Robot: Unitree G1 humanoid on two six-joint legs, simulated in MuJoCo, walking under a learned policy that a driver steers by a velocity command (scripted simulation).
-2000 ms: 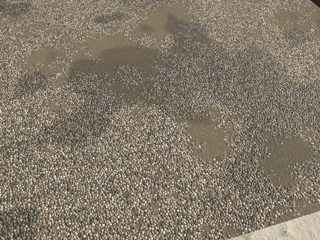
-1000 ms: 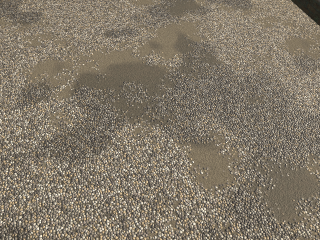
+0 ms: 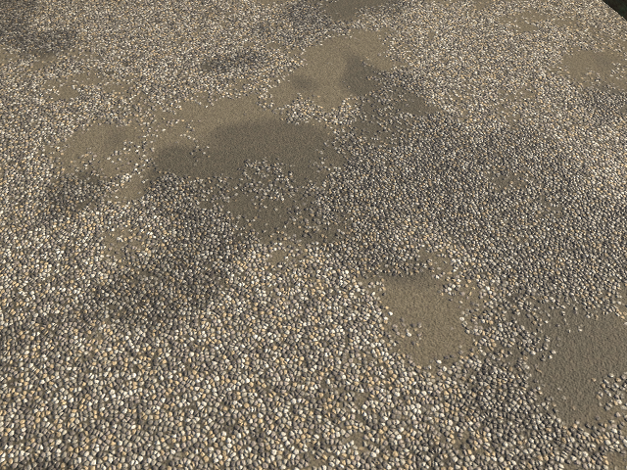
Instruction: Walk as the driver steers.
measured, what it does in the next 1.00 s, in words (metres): stands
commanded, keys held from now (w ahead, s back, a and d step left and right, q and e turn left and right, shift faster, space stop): no key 0.18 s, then w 0.50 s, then no key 0.32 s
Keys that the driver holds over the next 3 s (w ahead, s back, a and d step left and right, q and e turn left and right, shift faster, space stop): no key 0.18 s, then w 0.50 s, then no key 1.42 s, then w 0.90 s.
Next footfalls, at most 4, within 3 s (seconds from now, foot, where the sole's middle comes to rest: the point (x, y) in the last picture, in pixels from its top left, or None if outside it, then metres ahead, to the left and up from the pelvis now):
none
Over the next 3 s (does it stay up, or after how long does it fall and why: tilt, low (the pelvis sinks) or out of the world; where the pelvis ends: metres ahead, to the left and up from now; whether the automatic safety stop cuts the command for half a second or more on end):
stays up -0.01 -0.02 -0.02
